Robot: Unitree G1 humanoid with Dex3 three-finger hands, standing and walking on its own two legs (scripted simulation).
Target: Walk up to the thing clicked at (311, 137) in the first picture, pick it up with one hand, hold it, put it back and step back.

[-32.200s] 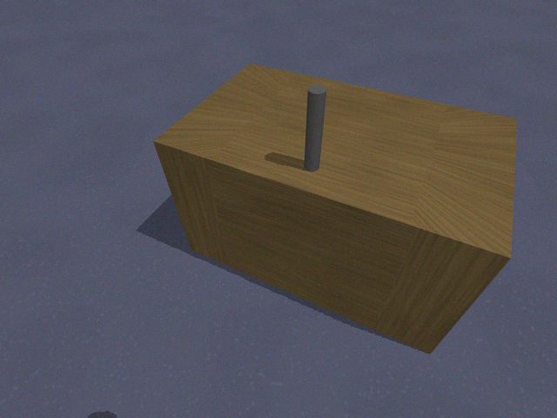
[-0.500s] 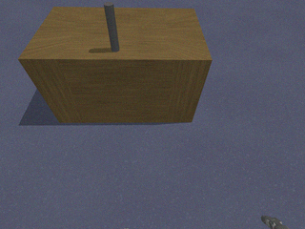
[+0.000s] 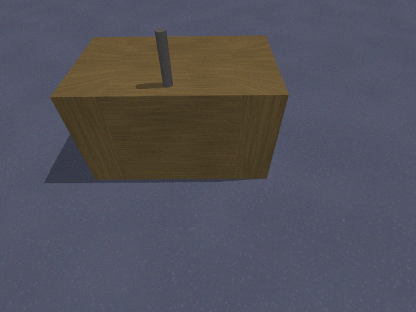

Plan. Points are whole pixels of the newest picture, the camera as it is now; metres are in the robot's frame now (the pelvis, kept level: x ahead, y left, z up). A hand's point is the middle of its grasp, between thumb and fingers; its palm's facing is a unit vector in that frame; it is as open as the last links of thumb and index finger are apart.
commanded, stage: step back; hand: left
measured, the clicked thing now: (164, 59) +1.11 +0.23 -0.04
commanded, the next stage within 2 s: stand in 0.54 s
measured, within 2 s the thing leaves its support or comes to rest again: neither
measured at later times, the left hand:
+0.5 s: hand out of the picture +0.12 +0.27 -0.15, palm faces +0.05 -0.93 -0.37, open 7.4 cm
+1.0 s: hand out of the picture +0.14 +0.25 -0.14, palm faces +0.01 -0.94 -0.34, open 7.4 cm
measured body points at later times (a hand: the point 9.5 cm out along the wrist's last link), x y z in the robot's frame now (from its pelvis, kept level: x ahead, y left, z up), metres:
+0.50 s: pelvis +0.05 +0.00 +0.00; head +0.07 +0.00 +0.45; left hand +0.11 +0.32 -0.13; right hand +0.14 -0.30 -0.13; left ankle +0.05 +0.13 -0.73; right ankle +0.04 -0.13 -0.73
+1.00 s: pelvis +0.05 +0.00 +0.02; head +0.07 +0.00 +0.46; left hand +0.14 +0.30 -0.11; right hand +0.17 -0.30 -0.11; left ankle +0.05 +0.13 -0.73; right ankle +0.04 -0.13 -0.73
